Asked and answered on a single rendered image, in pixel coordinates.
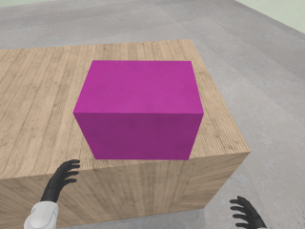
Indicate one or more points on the left robot hand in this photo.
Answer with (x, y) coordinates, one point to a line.
(58, 181)

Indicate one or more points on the robot left forearm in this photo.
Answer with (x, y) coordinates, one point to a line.
(43, 215)

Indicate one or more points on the right robot hand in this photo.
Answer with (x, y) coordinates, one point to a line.
(251, 216)

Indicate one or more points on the pedestal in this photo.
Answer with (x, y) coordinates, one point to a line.
(39, 88)

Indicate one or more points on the carton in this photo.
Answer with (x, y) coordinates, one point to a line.
(140, 109)

